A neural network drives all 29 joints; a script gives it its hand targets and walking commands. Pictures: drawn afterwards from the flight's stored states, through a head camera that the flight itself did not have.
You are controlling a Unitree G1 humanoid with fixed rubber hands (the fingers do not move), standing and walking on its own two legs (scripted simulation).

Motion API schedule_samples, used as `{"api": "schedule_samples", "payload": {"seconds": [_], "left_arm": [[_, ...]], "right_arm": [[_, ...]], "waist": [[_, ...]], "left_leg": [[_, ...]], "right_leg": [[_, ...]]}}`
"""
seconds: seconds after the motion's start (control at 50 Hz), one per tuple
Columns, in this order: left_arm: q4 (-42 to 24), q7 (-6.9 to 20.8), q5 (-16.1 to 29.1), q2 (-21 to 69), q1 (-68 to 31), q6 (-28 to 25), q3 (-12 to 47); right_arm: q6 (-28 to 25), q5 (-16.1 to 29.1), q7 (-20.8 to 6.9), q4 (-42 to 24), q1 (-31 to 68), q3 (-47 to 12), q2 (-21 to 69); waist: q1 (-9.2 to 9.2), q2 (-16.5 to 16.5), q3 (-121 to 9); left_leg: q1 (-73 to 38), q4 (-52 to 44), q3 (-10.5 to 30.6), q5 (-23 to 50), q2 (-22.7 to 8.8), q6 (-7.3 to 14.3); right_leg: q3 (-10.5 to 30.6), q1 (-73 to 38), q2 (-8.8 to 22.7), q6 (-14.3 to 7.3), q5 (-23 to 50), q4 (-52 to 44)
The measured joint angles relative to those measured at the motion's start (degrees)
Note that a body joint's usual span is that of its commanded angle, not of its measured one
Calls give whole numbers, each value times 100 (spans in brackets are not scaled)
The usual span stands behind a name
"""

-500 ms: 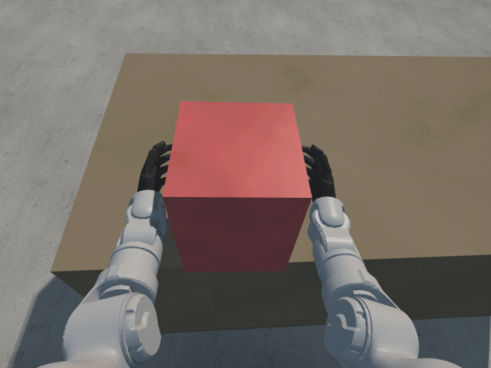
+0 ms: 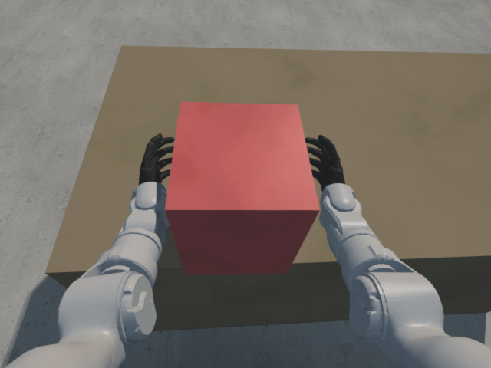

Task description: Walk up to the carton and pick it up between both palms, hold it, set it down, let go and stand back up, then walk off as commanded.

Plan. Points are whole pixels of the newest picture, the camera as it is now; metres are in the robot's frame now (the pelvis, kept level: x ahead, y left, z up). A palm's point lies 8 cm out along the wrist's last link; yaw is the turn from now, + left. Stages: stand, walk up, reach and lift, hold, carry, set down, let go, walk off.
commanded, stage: set down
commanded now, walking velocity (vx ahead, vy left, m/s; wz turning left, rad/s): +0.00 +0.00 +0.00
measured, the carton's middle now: (238, 195) +0.41 +0.01 +0.01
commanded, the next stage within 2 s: none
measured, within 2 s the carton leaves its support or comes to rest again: neither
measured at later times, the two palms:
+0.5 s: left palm (145, 225) +0.35 +0.17 -0.01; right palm (352, 210) +0.37 -0.19 +0.02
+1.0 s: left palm (125, 266) +0.27 +0.18 +0.01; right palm (382, 262) +0.27 -0.21 +0.03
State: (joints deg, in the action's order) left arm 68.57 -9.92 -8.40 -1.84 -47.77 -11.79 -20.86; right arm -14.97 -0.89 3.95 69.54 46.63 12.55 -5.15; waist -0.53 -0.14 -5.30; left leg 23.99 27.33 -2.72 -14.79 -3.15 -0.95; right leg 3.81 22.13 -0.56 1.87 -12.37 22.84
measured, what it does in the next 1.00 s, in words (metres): shifts its weight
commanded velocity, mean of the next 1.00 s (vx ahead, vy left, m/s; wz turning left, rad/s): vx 0.00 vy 0.00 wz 0.00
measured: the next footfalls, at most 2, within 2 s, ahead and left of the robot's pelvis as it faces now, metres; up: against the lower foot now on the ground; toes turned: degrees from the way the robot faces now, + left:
none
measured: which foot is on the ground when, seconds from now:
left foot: down 0.00-1.00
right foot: down 0.00-1.00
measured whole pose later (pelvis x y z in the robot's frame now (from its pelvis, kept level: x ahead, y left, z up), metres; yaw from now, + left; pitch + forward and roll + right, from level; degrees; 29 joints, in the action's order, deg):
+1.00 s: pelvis -0.05 -0.01 +0.00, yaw +0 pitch +6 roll -1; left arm 45.3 -6.3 0.9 -3.0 -19.0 -11.1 -9.2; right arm -12.1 13.4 -0.4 46.9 19.0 -2.1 -13.7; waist -0.5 0.1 -6.3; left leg 22.3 28.0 -2.7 -11.6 -4.1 -1.2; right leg 3.8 20.3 -1.5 1.6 -8.7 22.9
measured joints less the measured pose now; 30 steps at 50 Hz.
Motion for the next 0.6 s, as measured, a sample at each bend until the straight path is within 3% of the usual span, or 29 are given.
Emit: {"api": "schedule_samples", "payload": {"seconds": [0.16, 0.34, 0.46, 0.6], "left_arm": [[85, 37, 255, -70, 45, -135, 293], [38, 173, 340, -89, 663, -300, 388], [-406, 314, 442, -89, 1357, -448, 472], [-1293, 396, 638, -101, 2065, -470, 703]], "right_arm": [[-235, 692, 3, 300, 94, -688, -340], [-581, 1072, -26, 310, -226, -1212, -442], [-778, 1233, -28, 140, -750, -1386, -479], [-761, 1411, -149, -647, -1549, -1464, -618]], "waist": [[0, 0, -84], [0, 0, -170], [0, 4, -176], [0, 27, -183]], "left_leg": [[159, 63, 0, -37, -31, -15], [169, 63, 1, -14, -90, -62], [169, 64, 0, 45, -102, -67], [169, 64, 1, 97, -110, -67]], "right_leg": [[0, 135, -28, 0, 0, 1], [0, 150, -84, -19, 7, 1], [0, 150, -97, -24, 53, 1], [0, 154, -105, -24, 152, 1]]}}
